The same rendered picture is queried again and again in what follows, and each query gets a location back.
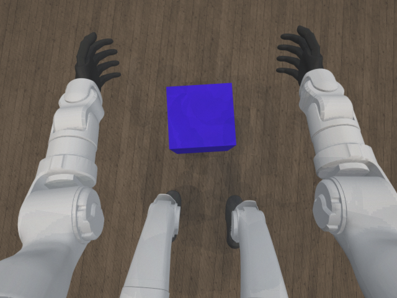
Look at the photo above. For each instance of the robot right upper arm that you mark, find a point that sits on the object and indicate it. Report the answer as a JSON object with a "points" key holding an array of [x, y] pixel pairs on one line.
{"points": [[361, 213]]}

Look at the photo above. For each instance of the robot right forearm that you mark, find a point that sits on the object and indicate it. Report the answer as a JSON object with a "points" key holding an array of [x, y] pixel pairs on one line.
{"points": [[335, 133]]}

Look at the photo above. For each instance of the left robot foot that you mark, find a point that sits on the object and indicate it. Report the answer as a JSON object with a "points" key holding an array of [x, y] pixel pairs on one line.
{"points": [[176, 196]]}

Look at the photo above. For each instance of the carton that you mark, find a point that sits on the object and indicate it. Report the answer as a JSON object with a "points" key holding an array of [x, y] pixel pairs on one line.
{"points": [[200, 118]]}

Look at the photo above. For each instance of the robot right thigh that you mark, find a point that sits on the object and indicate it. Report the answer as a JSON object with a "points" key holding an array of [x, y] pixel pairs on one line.
{"points": [[261, 276]]}

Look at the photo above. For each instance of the robot left upper arm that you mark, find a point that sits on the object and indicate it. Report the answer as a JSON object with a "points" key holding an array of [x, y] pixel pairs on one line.
{"points": [[55, 227]]}

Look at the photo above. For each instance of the right robot hand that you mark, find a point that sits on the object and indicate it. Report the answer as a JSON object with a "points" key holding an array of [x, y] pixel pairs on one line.
{"points": [[308, 53]]}

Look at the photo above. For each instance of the left robot hand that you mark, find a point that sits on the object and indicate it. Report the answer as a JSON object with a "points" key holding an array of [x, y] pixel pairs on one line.
{"points": [[87, 60]]}

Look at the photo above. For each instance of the robot left forearm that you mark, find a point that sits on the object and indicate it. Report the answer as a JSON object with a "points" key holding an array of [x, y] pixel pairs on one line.
{"points": [[72, 146]]}

